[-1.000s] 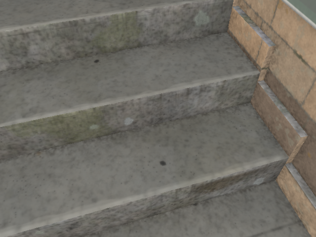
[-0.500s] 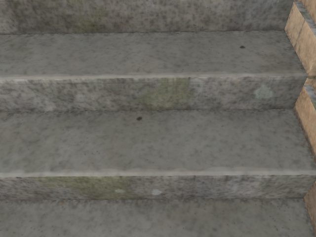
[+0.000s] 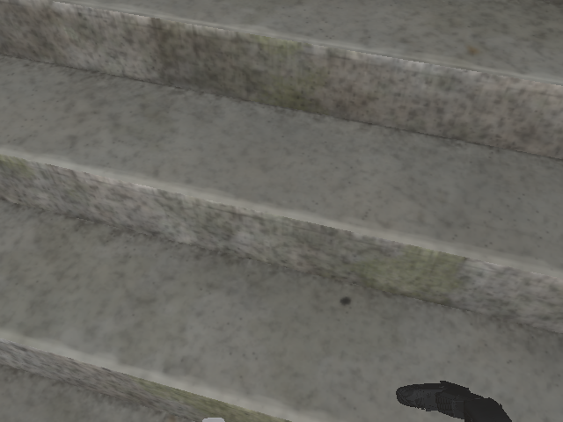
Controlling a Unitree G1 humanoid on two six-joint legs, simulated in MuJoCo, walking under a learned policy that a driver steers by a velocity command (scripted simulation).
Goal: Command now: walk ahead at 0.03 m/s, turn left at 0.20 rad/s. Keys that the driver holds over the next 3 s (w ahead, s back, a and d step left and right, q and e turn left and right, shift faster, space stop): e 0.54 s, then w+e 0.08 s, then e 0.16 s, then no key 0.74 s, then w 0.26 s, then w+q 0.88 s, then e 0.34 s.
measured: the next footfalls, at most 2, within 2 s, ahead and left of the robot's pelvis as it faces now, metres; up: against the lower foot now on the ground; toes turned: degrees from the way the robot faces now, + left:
right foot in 0.50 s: +0.13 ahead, -0.14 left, +0.16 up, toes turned -13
left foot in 0.92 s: +0.24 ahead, +0.06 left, +0.16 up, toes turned -19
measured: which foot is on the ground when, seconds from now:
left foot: down 0.00-0.52, up 0.54-0.90, down 0.92-1.00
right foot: down 0.00-0.02, up 0.04-0.48, down 0.50-1.00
